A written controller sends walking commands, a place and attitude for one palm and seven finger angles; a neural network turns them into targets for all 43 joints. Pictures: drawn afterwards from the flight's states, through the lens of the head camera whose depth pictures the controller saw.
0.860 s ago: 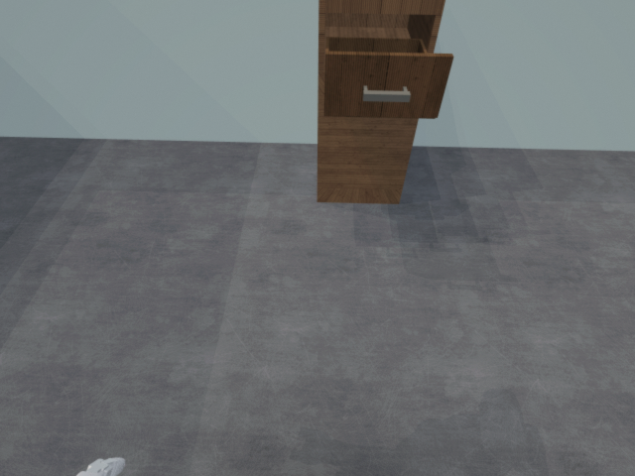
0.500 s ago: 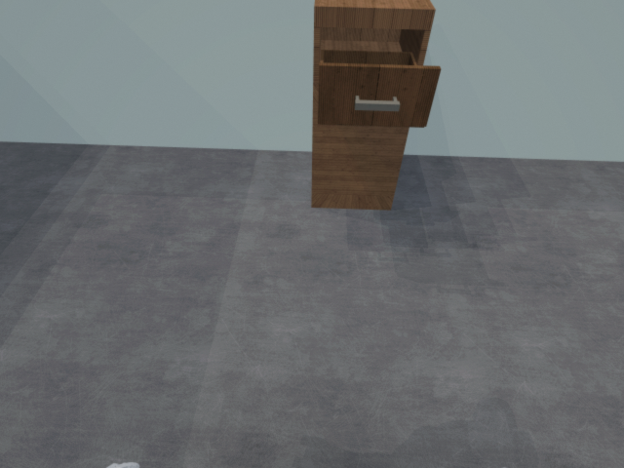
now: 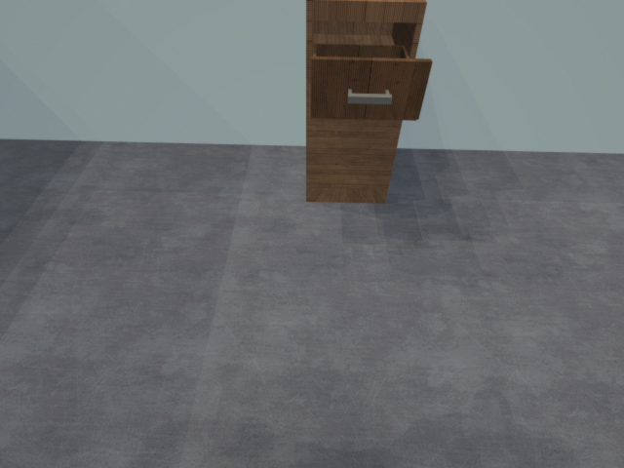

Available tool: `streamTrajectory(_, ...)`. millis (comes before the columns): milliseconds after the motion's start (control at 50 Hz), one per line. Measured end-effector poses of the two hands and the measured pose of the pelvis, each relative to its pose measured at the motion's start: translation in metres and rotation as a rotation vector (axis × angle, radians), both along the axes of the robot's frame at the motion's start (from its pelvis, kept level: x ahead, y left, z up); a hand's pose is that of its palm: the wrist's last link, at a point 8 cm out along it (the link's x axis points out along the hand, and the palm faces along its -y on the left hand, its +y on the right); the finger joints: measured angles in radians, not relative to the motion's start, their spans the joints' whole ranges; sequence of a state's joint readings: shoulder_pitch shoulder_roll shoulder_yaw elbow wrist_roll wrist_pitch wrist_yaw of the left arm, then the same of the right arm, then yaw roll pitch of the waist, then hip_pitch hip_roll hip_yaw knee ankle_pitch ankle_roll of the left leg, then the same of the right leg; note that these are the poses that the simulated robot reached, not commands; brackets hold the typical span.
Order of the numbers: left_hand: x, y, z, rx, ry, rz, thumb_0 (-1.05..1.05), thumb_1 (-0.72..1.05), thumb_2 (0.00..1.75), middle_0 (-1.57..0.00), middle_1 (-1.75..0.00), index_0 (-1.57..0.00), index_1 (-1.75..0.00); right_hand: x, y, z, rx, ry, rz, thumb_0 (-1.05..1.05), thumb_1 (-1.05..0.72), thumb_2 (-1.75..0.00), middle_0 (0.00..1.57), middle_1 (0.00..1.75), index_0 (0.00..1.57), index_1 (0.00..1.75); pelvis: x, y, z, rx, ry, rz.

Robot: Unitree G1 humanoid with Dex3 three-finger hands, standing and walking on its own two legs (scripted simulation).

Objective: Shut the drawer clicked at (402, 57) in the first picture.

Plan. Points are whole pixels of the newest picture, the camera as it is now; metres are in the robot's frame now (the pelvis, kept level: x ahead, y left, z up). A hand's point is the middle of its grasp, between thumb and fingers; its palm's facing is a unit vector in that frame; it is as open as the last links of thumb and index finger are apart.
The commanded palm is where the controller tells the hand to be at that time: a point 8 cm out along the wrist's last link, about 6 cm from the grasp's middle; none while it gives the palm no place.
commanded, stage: stand and wait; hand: left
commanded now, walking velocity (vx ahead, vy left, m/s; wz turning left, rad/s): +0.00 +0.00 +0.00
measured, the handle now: (368, 95) +1.10 -0.11 -0.05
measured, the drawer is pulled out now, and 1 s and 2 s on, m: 0.30 0.30 0.30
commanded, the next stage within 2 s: look at it before walking up in 0.08 s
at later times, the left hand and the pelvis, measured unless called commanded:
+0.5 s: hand out of the picture +0.08 +0.25 -0.16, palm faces -0.03 -0.94 -0.33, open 7.4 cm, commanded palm none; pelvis +0.01 +0.00 +0.00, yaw +0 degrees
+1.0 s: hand out of the picture +0.07 +0.24 -0.17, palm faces -0.07 -0.95 -0.31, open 7.4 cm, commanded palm none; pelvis +0.01 +0.01 -0.01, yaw -5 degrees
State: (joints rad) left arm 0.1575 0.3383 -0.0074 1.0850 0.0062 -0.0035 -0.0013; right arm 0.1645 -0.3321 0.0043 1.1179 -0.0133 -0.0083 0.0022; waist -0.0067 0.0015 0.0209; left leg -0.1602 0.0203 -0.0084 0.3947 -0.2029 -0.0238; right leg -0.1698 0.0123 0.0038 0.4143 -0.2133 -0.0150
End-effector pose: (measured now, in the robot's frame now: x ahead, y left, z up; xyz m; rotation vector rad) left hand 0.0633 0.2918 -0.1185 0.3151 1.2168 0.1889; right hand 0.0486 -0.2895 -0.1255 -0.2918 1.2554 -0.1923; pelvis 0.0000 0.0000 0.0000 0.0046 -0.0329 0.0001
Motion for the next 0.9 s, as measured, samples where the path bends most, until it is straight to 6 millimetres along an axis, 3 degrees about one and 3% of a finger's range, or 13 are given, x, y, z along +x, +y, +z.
streamTrajectory(620, 0.009, 0.004, 0.000, -0.006, -0.004, -0.003, 0.01, 0.90, 0.90, -0.20, -0.30, -0.21, -0.30, 0.026, 0.006, 0.007, -0.006, -0.047, 0.011, 0.00, -0.91, -0.90, 0.21, 0.30, 0.20, 0.30, 0.007, 0.005, 0.002, -0.001, 0.004, -0.006)
streamTrajectory(900, 0.007, 0.004, -0.002, -0.005, 0.013, -0.005, 0.01, 0.90, 0.90, -0.20, -0.30, -0.21, -0.30, 0.025, 0.006, 0.005, -0.008, -0.052, -0.006, 0.00, -0.91, -0.90, 0.21, 0.30, 0.20, 0.30, 0.007, 0.006, 0.001, -0.001, 0.006, -0.031)
